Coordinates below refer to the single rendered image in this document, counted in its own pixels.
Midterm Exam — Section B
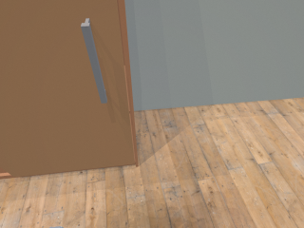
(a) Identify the handle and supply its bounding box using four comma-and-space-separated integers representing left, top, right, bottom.
81, 18, 107, 104

